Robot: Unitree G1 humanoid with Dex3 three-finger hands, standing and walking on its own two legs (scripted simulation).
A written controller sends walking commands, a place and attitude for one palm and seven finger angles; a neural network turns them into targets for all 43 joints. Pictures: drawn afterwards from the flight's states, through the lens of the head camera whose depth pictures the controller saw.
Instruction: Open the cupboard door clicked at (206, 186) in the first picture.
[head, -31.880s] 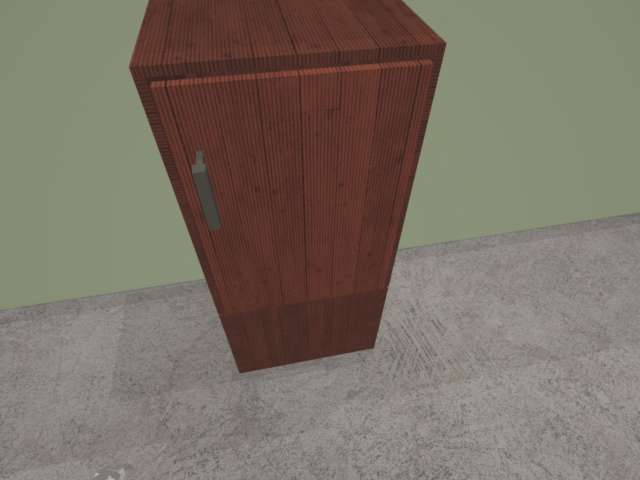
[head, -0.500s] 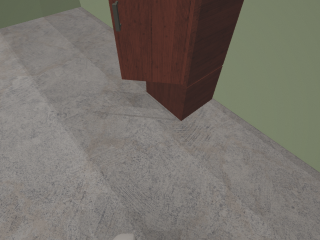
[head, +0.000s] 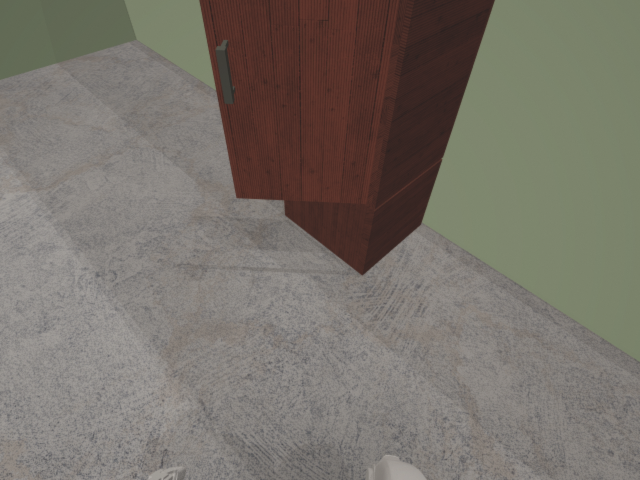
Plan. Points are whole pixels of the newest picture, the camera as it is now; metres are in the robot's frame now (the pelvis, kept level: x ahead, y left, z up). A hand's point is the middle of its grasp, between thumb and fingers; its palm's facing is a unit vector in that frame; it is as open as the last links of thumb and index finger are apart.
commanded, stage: take the last steps up to it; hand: left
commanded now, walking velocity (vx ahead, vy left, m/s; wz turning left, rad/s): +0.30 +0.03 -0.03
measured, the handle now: (227, 72) +0.93 +0.25 +0.05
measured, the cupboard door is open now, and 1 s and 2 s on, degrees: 43 43 43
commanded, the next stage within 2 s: come to a stop and stand still in 0.74 s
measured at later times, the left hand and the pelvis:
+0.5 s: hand out of the picture +0.14 +0.19 -0.18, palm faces +0.12 -0.98 -0.17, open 7.3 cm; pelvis +0.18 +0.01 +0.00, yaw +1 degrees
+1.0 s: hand (212, 314) +0.42 +0.21 -0.17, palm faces -0.02 -0.97 -0.23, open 7.3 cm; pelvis +0.33 +0.03 -0.01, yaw -2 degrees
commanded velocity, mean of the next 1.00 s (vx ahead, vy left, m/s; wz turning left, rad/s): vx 0.15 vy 0.02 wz -0.01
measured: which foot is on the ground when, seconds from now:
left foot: down 0.00-0.12, up 0.14-0.52, down 0.54-1.00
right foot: up 0.00-0.10, down 0.12-0.56, up 0.58-0.92, down 0.94-1.00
